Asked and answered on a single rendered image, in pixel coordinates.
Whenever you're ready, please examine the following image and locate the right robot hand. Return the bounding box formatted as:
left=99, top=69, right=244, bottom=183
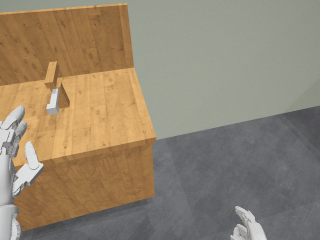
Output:
left=230, top=206, right=267, bottom=240

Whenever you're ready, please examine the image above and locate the left robot hand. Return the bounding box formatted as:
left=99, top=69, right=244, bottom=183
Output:
left=0, top=105, right=44, bottom=206

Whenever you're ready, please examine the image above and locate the robot left forearm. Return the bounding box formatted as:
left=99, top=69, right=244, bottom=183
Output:
left=0, top=204, right=23, bottom=240

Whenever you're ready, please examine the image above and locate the counter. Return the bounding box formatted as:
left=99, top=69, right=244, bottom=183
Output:
left=0, top=3, right=157, bottom=231

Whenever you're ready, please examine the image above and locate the tap lever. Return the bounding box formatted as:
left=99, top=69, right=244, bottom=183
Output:
left=46, top=88, right=60, bottom=115

